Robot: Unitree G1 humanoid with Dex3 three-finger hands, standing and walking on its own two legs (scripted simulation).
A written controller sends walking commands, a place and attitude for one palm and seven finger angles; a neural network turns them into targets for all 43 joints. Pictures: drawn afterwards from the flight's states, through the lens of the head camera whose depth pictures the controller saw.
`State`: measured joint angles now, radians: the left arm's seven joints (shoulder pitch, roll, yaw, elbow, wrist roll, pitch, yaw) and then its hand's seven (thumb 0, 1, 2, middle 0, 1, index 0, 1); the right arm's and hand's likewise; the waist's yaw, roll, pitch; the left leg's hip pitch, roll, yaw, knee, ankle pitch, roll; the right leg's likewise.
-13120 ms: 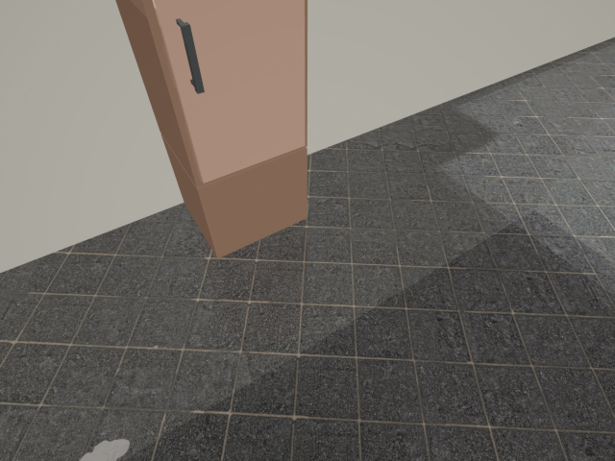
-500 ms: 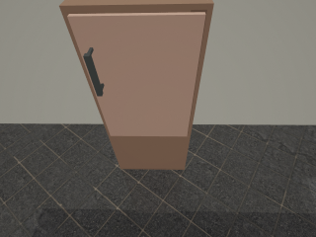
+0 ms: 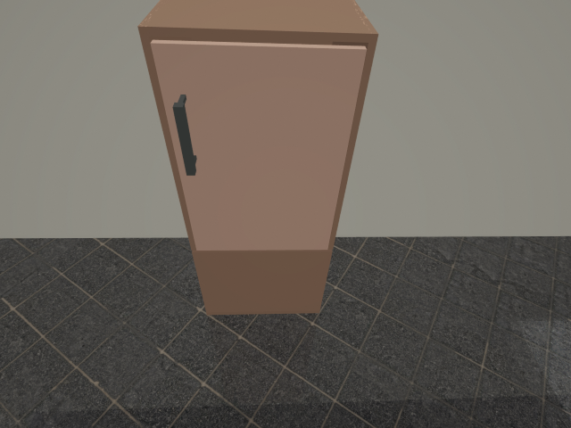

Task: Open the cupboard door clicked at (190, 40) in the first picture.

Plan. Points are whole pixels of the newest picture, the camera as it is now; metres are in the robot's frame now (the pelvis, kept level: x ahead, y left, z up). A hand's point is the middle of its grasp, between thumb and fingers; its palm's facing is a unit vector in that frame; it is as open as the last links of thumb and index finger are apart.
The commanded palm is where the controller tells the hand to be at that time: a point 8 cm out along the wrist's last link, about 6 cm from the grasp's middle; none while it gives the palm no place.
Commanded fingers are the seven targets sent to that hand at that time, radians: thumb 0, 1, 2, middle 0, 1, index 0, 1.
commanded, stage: shuffle to correct the standing spot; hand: left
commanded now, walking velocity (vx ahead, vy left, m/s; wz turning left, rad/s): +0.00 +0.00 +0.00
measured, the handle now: (187, 136) +0.65 +0.25 +0.07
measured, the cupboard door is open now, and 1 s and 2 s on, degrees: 0 0 0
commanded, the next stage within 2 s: come to a stop and stand still in 1.16 s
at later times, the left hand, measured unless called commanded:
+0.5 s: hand out of the picture -0.03 +0.17 -0.17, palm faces +0.09 -0.98 -0.17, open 7.4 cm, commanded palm none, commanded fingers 0.00 0.90 0.90 -0.20 -0.30 -0.20 -0.30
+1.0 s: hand out of the picture -0.01 +0.12 -0.16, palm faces +0.19 -0.98 -0.11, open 7.4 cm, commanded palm none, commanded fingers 0.00 0.90 0.90 -0.20 -0.30 -0.20 -0.30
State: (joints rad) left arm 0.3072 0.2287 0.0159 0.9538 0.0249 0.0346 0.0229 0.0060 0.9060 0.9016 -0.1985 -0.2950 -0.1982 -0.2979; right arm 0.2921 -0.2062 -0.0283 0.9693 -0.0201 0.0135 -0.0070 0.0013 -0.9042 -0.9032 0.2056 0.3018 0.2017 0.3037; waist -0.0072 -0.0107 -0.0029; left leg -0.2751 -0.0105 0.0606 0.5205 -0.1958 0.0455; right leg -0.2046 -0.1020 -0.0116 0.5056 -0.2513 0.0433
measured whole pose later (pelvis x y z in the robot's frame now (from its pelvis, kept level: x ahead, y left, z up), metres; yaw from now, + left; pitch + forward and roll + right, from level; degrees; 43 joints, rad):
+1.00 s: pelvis +0.06 -0.01 +0.01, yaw +4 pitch -1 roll -1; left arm 0.45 0.08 0.03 1.09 0.03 -0.04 0.01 0.01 0.91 0.90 -0.20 -0.30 -0.20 -0.30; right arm 0.26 -0.17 -0.05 1.02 -0.02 0.00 0.01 0.00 -0.91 -0.90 0.20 0.30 0.20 0.30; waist 0.03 0.01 0.01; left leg -0.45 0.08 0.08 0.70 -0.23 0.00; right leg -0.08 -0.02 -0.14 0.36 -0.26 -0.01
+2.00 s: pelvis +0.13 +0.05 +0.00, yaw +3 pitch -2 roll +0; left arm 0.29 0.17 0.00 1.01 0.02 0.04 0.03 0.01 0.91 0.90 -0.20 -0.30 -0.20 -0.30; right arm 0.31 -0.19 -0.03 0.96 -0.02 0.01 -0.01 0.00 -0.91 -0.90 0.20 0.30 0.20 0.30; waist -0.02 0.03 0.00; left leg -0.26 -0.01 0.16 0.57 -0.29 0.08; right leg -0.33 -0.07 -0.05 0.59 -0.28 -0.01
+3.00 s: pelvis +0.20 +0.01 +0.01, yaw +3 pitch -1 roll +1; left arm 0.22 0.16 -0.01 1.10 0.01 -0.02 0.04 0.01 0.93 0.90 -0.20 -0.30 -0.20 -0.30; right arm 0.26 -0.16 0.01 1.13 -0.01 -0.03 -0.03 0.00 -0.91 -0.90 0.20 0.30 0.20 0.30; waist -0.01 0.02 0.04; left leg -0.10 0.02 0.12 0.40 -0.28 0.00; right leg -0.19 0.00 -0.04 0.47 -0.26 -0.03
